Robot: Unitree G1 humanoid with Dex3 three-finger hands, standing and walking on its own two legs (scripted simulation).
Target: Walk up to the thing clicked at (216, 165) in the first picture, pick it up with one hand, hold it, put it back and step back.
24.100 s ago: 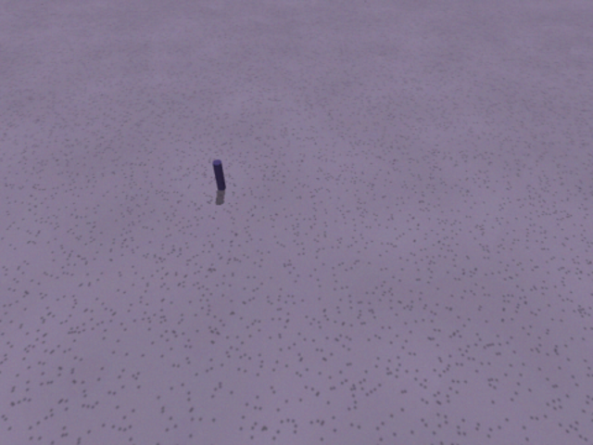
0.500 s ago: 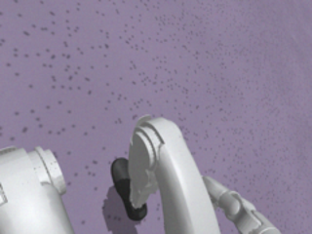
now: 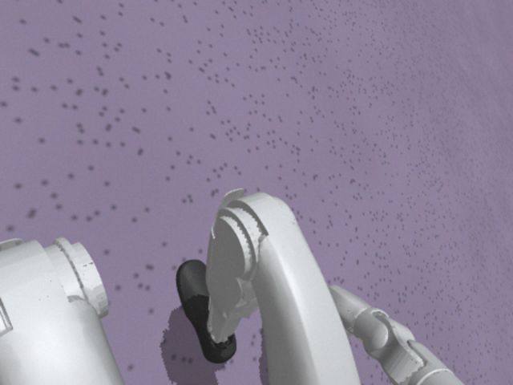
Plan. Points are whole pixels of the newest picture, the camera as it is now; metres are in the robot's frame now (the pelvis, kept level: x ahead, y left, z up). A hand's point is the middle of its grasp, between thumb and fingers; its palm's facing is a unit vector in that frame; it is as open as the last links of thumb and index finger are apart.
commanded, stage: open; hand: left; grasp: from the side
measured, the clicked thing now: out of the picture +0.44 +0.30 -0.20
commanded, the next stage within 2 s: withdraw in 0.30 s
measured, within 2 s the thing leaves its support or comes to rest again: neither
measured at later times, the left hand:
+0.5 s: hand out of the picture +0.44 +0.28 -0.17, palm faces +0.35 -0.94 +0.01, open 13.4 cm
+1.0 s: hand out of the picture +0.38 +0.37 -0.07, palm faces +0.32 -0.93 -0.19, open 17.4 cm
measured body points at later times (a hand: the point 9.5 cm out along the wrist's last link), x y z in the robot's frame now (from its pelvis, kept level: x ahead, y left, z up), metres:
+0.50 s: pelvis +0.00 +0.00 +0.00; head +0.23 +0.19 +0.33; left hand +0.42 +0.33 -0.16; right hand +0.16 -0.24 -0.03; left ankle +0.08 +0.12 -0.25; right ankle +0.14 -0.13 -0.25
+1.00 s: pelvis +0.00 +0.00 +0.04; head +0.19 +0.16 +0.42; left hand +0.36 +0.42 -0.05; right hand +0.20 -0.24 -0.03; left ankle +0.08 +0.12 -0.25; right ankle +0.14 -0.13 -0.25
